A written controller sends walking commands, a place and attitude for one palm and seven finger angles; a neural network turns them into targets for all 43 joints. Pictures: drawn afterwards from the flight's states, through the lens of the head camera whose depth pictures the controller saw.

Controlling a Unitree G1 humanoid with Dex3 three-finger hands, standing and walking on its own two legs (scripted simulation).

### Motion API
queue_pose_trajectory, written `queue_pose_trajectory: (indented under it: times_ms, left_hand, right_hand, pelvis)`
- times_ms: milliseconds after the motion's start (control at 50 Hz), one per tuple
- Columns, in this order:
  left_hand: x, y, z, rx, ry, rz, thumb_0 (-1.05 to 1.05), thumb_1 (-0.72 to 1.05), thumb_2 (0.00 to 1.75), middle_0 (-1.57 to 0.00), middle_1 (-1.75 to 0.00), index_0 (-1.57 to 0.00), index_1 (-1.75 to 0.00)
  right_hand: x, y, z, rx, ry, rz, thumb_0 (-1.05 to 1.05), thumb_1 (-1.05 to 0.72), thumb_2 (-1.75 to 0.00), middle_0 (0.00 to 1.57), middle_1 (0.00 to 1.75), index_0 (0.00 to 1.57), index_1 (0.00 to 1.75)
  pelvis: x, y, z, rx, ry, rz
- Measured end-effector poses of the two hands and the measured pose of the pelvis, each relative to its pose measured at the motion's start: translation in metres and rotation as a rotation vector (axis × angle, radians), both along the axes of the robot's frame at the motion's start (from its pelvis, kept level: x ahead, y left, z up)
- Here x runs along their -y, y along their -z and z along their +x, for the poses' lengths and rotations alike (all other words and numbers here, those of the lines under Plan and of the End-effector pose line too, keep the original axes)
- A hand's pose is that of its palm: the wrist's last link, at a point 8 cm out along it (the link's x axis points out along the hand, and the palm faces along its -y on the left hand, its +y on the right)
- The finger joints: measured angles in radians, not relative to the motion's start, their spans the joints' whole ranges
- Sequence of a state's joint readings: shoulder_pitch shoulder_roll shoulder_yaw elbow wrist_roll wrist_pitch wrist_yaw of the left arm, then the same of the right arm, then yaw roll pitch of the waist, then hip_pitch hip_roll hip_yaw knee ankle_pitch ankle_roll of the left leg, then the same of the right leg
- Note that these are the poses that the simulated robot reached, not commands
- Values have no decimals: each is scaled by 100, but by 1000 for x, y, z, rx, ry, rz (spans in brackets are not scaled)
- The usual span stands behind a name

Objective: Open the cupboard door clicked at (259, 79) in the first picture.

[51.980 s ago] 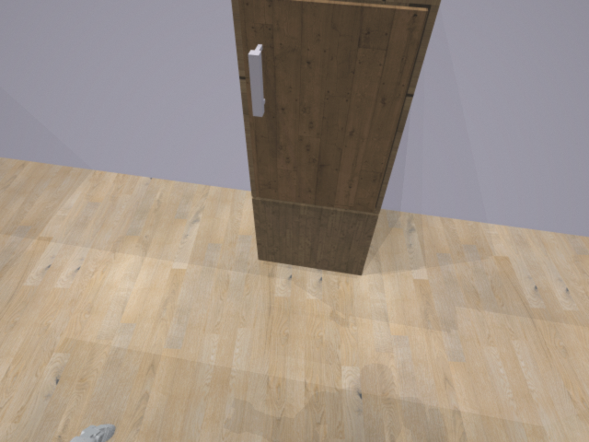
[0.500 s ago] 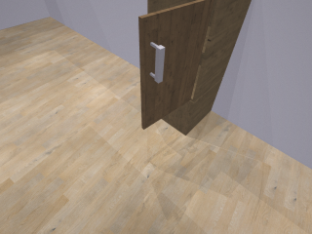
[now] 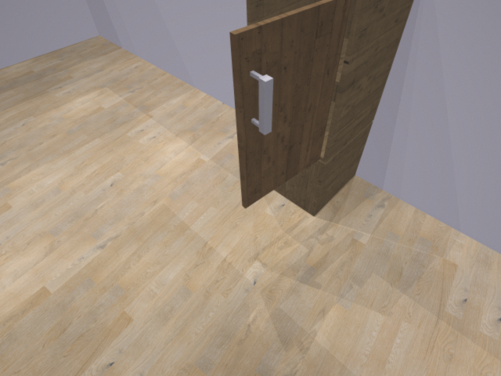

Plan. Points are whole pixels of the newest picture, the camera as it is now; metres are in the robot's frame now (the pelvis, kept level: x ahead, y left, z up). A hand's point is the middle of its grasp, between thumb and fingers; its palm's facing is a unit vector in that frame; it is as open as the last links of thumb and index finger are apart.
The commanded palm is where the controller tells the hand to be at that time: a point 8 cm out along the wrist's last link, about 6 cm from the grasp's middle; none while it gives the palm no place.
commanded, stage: let the arm hang, fingers relaxed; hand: left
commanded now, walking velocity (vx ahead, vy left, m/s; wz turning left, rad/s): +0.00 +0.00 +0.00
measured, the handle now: (259, 103) +0.72 +0.02 +0.05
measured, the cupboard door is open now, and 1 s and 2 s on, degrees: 83 83 83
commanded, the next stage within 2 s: look to check the result in 0.32 s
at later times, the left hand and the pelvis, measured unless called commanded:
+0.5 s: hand out of the picture +0.07 +0.22 -0.16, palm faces -0.01 -0.95 -0.31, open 7.4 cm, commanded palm none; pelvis +0.01 -0.01 +0.00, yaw +0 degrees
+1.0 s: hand out of the picture +0.10 +0.21 -0.15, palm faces -0.01 -0.94 -0.34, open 7.4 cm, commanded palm none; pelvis +0.04 -0.03 +0.01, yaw +0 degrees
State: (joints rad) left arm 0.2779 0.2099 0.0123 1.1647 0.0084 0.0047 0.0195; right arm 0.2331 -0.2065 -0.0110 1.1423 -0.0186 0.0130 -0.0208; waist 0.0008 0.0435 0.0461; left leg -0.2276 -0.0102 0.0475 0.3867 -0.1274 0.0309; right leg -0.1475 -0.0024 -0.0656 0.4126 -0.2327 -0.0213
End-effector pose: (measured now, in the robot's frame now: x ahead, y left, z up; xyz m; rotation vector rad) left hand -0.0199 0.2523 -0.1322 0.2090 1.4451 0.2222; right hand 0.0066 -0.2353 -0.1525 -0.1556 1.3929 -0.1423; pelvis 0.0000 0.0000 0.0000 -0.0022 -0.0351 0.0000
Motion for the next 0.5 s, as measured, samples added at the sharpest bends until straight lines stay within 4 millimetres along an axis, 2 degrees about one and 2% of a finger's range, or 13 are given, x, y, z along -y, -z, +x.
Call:
queue_pose_trajectory:
  times_ms: [260,360,500]
  left_hand:
    - [4,-3,65,146,60,-2,1,91,89,-20,-30,-20,-30]
    - [-1,-6,79,163,73,14,1,91,89,-20,-30,-20,-30]
    - [-9,-12,87,158,81,42,1,91,89,-20,-30,-20,-30]
  right_hand:
    - [22,-8,23,56,-4,-39,0,-90,-89,20,30,20,30]
    - [33,-11,30,59,-8,-57,0,-90,-89,20,30,20,30]
    - [46,-14,41,63,-19,-77,0,-90,-89,20,30,20,30]
  pelvis:
    - [7,-1,5,0,0,3]
    - [9,-2,8,0,0,2]
    - [13,-3,13,-3,1,3]
